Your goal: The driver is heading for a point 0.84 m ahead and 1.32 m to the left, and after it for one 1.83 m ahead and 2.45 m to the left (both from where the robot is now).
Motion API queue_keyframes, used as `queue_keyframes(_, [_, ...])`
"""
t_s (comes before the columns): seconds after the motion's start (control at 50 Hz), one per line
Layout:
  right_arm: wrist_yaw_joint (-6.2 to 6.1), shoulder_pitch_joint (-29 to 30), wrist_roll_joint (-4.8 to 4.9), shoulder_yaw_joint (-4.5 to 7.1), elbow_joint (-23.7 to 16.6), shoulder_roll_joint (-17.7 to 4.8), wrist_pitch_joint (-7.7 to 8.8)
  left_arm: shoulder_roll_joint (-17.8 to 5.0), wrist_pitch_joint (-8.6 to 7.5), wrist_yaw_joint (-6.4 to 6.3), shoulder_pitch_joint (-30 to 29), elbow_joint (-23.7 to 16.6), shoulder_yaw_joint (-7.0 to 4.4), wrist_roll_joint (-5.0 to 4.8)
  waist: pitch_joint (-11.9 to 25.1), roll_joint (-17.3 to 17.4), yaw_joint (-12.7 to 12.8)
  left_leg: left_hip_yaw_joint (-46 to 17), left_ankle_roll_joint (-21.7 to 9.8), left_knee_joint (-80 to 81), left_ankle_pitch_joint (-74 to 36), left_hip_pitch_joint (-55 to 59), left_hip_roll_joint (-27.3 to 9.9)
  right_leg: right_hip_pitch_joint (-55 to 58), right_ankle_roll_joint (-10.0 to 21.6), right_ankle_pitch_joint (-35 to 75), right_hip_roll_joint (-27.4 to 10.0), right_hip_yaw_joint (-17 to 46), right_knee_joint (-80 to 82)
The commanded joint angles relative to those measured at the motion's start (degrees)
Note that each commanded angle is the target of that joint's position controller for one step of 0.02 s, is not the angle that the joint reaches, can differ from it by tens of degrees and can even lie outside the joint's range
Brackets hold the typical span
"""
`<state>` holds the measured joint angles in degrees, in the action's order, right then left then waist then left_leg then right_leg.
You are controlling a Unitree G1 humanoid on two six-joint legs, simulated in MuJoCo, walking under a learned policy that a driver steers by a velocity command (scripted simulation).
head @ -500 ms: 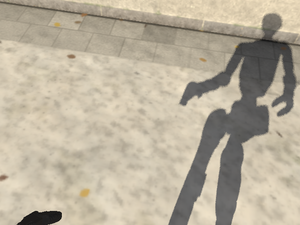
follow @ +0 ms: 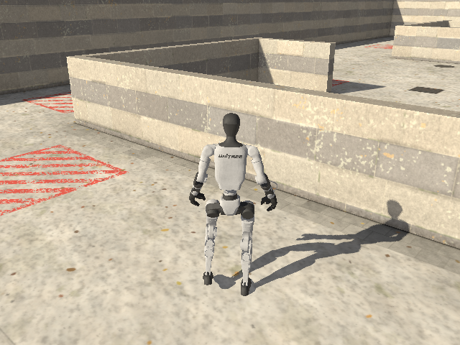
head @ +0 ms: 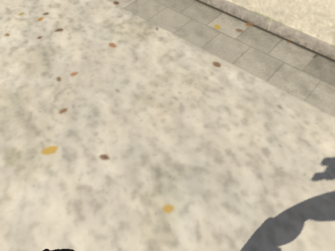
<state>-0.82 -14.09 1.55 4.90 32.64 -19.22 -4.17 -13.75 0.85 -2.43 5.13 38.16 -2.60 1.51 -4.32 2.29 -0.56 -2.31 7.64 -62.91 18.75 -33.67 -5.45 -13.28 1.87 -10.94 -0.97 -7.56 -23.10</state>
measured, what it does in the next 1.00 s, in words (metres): steps on the spot, turning left: left foot, then right foot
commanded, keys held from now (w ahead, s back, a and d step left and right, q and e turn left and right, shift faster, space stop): q+shift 1.00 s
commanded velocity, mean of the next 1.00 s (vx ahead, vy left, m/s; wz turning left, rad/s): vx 0.00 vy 0.00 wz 1.00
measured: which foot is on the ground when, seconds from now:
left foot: up 0.00-0.16, down 0.18-0.64, up 0.66-1.00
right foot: down 0.00-0.18, up 0.20-0.62, down 0.64-1.00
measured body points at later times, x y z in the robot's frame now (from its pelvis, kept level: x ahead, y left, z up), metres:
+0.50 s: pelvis +0.03 +0.05 +0.00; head +0.06 +0.10 +0.44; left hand +0.07 +0.39 -0.10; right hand +0.32 -0.13 -0.06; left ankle +0.00 +0.14 -0.74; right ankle +0.15 -0.08 -0.69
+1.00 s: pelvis +0.06 +0.05 +0.00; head +0.09 +0.09 +0.45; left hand -0.10 +0.32 -0.10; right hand +0.39 +0.04 -0.09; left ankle -0.05 +0.14 -0.70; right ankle +0.16 -0.03 -0.74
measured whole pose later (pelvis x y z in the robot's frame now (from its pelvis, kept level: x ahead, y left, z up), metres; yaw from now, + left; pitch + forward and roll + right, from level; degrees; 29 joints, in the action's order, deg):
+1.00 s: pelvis +0.06 +0.05 +0.00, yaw +58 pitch +2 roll -1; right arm 0.3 -10.5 1.4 4.7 32.3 -18.1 -4.3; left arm -16.3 1.1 -1.7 7.6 39.7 -4.5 0.6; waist -4.6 1.2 1.0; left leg 0.7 5.1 -51.4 19.7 -29.2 -5.7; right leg -11.9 -0.4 -13.1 -4.2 -11.5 -23.5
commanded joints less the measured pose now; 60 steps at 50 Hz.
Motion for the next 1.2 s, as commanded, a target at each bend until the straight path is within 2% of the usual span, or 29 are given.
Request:
queue_keyframes(0.02, [0.44,3.82,-0.38,0.44,-5.75,-2.88,1.05,-12.10,-0.60,0.41,-0.78,-2.82,-4.00,-0.28,8.27,-9.99,2.51,2.71,-0.95,6.29,-1.07,-1.09,-1.09,9.68,11.57,14.95,-15.86,6.90,6.51])
queue_keyframes(0.12, [1.73,4.37,-0.07,1.09,-5.76,-3.55,-0.38,-13.65,-1.42,2.10,-0.46,-1.35,-5.13,-2.43,8.88,-10.95,1.39,6.31,-5.38,20.18,0.62,8.38,0.44,9.88,8.38,17.86,-19.00,2.53,2.54])
queue_keyframes(0.16, [1.96,1.30,0.00,2.07,-4.66,-4.10,-0.86,-12.90,-1.52,2.36,-0.40,-0.53,-5.19,-3.67,9.73,-9.52,-1.24,7.58,-8.63,31.20,-4.73,16.55,2.73,7.85,4.35,15.30,-18.33,-0.75,-4.22])
queue_keyframes(0.18, [1.24,-3.37,-0.17,3.43,-2.89,-6.79,-0.75,-10.58,-1.49,2.71,2.85,0.98,-4.72,-3.46,10.64,-4.19,-2.70,4.51,-11.39,37.24,-12.50,26.20,3.74,1.55,0.57,10.48,-14.88,-3.90,-13.00])
queue_keyframes(0.2, [0.09,-7.35,-0.04,5.87,-3.03,-15.65,-0.21,-7.73,-1.61,2.98,3.09,-1.08,-3.84,-1.09,10.02,14.21,-2.29,-16.08,-17.82,39.02,-41.07,39.12,-9.50,-18.26,-5.12,-18.13,-7.30,-7.83,-32.70])
queue_keyframes(0.22, [0.48,-3.80,-2.32,5.43,-5.36,-17.72,1.77,-6.93,-2.03,2.40,-1.80,-5.10,-3.19,0.36,14.64,18.04,-1.77,-32.02,-28.91,39.67,-40.87,38.56,-16.64,-30.48,-7.17,-28.61,-0.67,4.22,-44.63])
queue_keyframes(0.24, [1.33,-3.16,-2.59,4.65,-5.34,-13.73,3.36,-10.38,-2.02,1.96,-5.62,-5.14,-3.99,-0.39,15.07,9.49,-4.52,-27.21,-28.24,41.59,-36.11,38.26,-14.76,-31.90,-6.13,-25.26,-1.12,9.75,-48.82])
queue_keyframes(0.26, [1.15,-1.93,-1.86,4.04,-4.30,-12.43,4.19,-10.15,-2.22,1.57,-6.49,-5.52,-3.94,-1.31,12.24,7.69,-2.82,-23.68,-25.20,42.04,-31.35,35.95,-11.76,-32.45,-4.54,-19.75,-1.30,11.34,-47.51])
queue_keyframes(0.28, [0.69,0.90,-0.56,3.56,-4.47,-10.69,4.11,-10.60,-2.23,0.98,-4.81,-4.32,-4.15,-0.96,10.82,3.88,-0.94,-20.97,-22.42,41.65,-28.23,34.14,-9.23,-32.02,-4.18,-15.31,-2.19,12.25,-45.20])
queue_keyframes(0.3, [0.15,4.01,0.09,2.96,-5.07,-9.57,3.61,-11.37,-2.15,0.66,-3.44,-3.96,-4.40,-0.51,10.17,4.15,0.73,-19.14,-21.12,41.41,-28.90,31.01,-7.86,-29.85,-4.32,-12.21,-2.08,12.61,-42.88])
queue_keyframes(0.34, [-0.64,5.90,-0.73,2.51,-5.92,-9.18,3.10,-10.60,-2.22,1.05,-1.35,-2.87,-4.19,-0.48,11.64,4.53,2.02,-17.69,-20.64,40.89,-32.06,27.42,-5.36,-24.93,-5.23,-8.19,0.23,12.18,-41.13])
queue_keyframes(0.44, [-1.53,5.04,-0.37,3.01,-5.32,-10.49,2.47,-8.23,-2.06,1.40,-2.72,-2.72,-3.06,-1.24,11.47,5.22,1.00,-21.70,-19.58,39.36,-24.87,25.31,-2.37,-21.10,-6.77,-5.58,4.33,13.69,-26.86])
queue_keyframes(0.56, [-1.36,6.23,-0.32,3.13,-5.72,-10.50,1.75,-9.23,-2.89,2.18,-3.34,-3.03,-3.36,-1.68,11.00,8.85,0.12,-30.05,-18.30,37.00,-22.92,22.94,-0.65,-13.82,-5.48,-6.51,6.22,15.88,-15.70])
queue_keyframes(0.62, [-1.25,8.85,0.33,2.83,-6.42,-9.55,1.43,-10.37,-3.55,2.58,0.70,-1.95,-4.24,-1.87,11.12,9.15,2.44,-31.79,-15.83,34.02,-20.02,20.03,2.52,-3.08,-3.86,0.36,5.11,14.72,-1.86])
queue_keyframes(0.64, [-1.19,7.68,0.39,2.19,-6.49,-7.47,1.36,-12.16,-3.45,2.36,2.36,-1.54,-4.90,-1.46,12.48,5.29,2.28,-29.26,-13.41,29.31,-9.04,15.50,5.38,4.85,-1.85,5.68,-0.68,17.51,2.19])
queue_keyframes(0.66, [-0.97,2.27,-0.20,0.95,-5.86,-3.02,1.27,-15.55,-2.74,1.84,0.11,-2.84,-5.26,-0.62,13.78,-10.36,-1.68,-18.51,-10.06,16.49,13.57,6.78,13.24,12.13,3.98,12.88,-13.73,30.26,3.92])
queue_keyframes(0.68, [-0.80,1.79,-0.09,2.30,-6.76,-7.79,1.91,-14.91,-2.67,1.95,1.27,-2.55,-5.21,1.08,10.98,-18.54,-1.99,-12.48,-7.20,5.14,18.99,-1.45,13.82,8.67,11.98,14.38,-21.27,41.58,6.41])
queue_keyframes(0.7, [-0.69,1.44,-0.28,3.56,-5.36,-11.98,2.10,-11.99,-2.76,1.62,-0.76,-3.82,-4.46,0.68,8.90,-14.17,-1.78,-10.68,-5.36,-1.94,14.68,-2.99,9.30,6.76,12.99,10.73,-21.10,37.55,6.53])
queue_keyframes(0.72, [-0.65,1.98,-0.03,3.97,-4.25,-12.40,1.83,-9.59,-2.41,0.96,-2.61,-4.27,-3.86,0.10,7.05,-11.06,-1.55,-8.97,-4.49,-4.51,9.98,-3.32,7.64,4.85,10.77,5.46,-16.90,30.44,6.21])
queue_keyframes(0.76, [-0.64,1.19,-0.04,3.31,-3.28,-9.42,0.92,-8.75,-1.55,-0.40,-3.94,-4.82,-3.28,-0.84,5.52,-9.17,-1.00,-5.72,-2.86,-10.55,4.46,-4.80,6.07,3.95,9.08,5.04,-13.16,22.15,6.15])
queue_keyframes(0.86, [-0.04,6.78,0.27,1.51,-5.87,-4.82,1.22,-11.03,-0.57,-1.07,2.44,-3.11,-3.87,0.04,6.99,-10.31,3.60,0.35,-0.73,-1.99,1.86,-7.39,1.16,11.60,11.12,12.61,-14.56,12.96,7.14])
queue_keyframes(0.94, [0.89,6.77,-0.30,0.96,-5.99,-3.39,1.21,-13.39,-0.29,0.10,1.37,-2.57,-4.94,-0.45,8.53,-10.79,3.29,2.92,-1.70,8.52,1.30,-0.35,-0.50,10.93,10.62,15.46,-16.58,6.64,6.61])
queue_keyframes(1.06, [1.99,2.41,0.16,2.54,-4.38,-4.48,-0.63,-13.73,-1.09,2.24,-0.29,-1.10,-5.68,-3.45,9.09,-10.50,-0.71,8.09,-7.67,29.48,-3.86,15.42,2.65,8.24,4.46,15.13,-18.22,-0.87,-2.38])
queue_keyframes(1.08, [1.43,-1.49,-0.03,3.58,-2.93,-6.02,-0.57,-11.64,-1.08,2.55,1.83,0.07,-5.26,-3.67,9.90,-6.90,-2.31,6.83,-10.01,35.24,-9.10,23.11,4.37,4.14,1.20,11.69,-15.70,-3.64,-9.77])
queue_keyframes(1.1, [0.40,-6.70,0.05,5.97,-2.29,-12.98,-0.17,-9.42,-1.16,2.86,3.06,-0.47,-4.58,-2.22,9.38,6.38,-3.81,-7.41,-14.79,40.31,-29.98,35.48,-2.88,-10.88,-3.82,-4.52,-9.86,-7.08,-26.40])
queue_keyframes(1.12, [0.16,-4.50,-1.17,6.43,-4.40,-19.48,1.04,-6.23,-1.47,2.56,-0.43,-5.85,-3.10,0.23,11.51,19.75,-0.46,-31.32,-26.56,39.34,-41.33,40.57,-14.84,-29.82,-7.58,-28.89,-1.16,-1.01,-40.89])
queue_keyframes(1.14, [1.24,-4.30,-2.54,5.72,-4.72,-15.76,3.12,-9.57,-1.54,1.87,-4.51,-6.12,-3.89,0.01,15.92,10.58,-4.52,-30.70,-29.35,41.63,-36.26,38.41,-16.13,-31.40,-6.97,-27.54,-0.97,9.28,-48.23])
queue_keyframes(1.16, [1.34,-3.29,-2.30,4.81,-3.62,-13.96,4.32,-10.22,-1.71,1.51,-5.97,-6.52,-4.00,-1.20,13.23,8.51,-3.29,-26.32,-26.57,42.66,-30.59,36.14,-13.16,-31.80,-5.23,-22.23,-1.43,11.21,-48.46])
queue_keyframes(1.2, [0.30,2.68,0.07,3.53,-3.69,-10.23,4.17,-11.43,-1.84,0.51,-3.85,-5.04,-4.57,-0.67,9.36,4.58,0.26,-20.32,-21.16,42.26,-25.63,31.01,-8.14,-30.49,-4.31,-12.95,-2.67,12.72,-43.62])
